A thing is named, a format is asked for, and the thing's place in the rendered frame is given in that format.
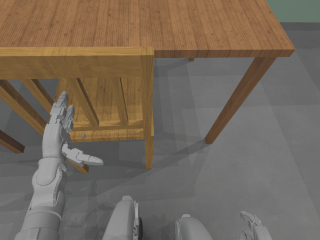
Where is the left robot hand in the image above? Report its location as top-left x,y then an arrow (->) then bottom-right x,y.
42,91 -> 104,167

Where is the robot left thigh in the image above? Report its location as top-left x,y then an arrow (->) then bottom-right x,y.
102,200 -> 140,240

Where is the right robot shin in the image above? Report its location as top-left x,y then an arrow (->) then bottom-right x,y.
181,214 -> 191,219

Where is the right robot hand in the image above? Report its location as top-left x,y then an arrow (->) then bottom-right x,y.
238,211 -> 273,240

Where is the chair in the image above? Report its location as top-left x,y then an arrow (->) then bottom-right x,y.
0,46 -> 154,173

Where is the table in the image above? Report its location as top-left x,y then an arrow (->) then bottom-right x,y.
0,0 -> 296,154

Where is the left robot forearm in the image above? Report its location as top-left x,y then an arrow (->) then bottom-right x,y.
14,157 -> 68,240

